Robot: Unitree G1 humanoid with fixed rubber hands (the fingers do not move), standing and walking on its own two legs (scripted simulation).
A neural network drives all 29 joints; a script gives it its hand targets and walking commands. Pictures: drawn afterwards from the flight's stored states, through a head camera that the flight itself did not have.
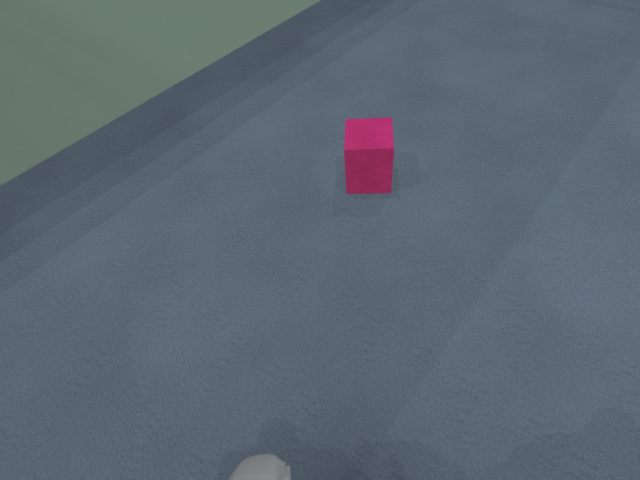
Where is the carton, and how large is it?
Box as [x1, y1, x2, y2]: [344, 117, 393, 193]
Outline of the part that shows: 391,117 345,120 344,156 346,193 390,192 393,157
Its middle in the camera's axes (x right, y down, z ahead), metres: +0.22 -0.38 +1.72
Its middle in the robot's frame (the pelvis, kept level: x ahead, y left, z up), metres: +1.44 -0.09 -0.66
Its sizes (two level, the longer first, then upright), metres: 0.210 0.200 0.250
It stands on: the floor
